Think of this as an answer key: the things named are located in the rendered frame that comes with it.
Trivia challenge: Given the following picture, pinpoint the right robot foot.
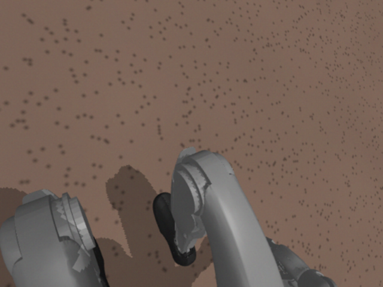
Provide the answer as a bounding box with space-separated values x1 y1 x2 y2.
153 193 196 266

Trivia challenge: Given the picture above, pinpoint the right robot hand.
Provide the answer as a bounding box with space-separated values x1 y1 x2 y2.
266 237 310 287

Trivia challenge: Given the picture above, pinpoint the right robot arm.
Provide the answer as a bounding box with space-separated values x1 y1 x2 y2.
297 269 338 287

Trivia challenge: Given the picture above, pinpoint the left robot foot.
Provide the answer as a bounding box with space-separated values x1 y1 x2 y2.
93 237 110 287

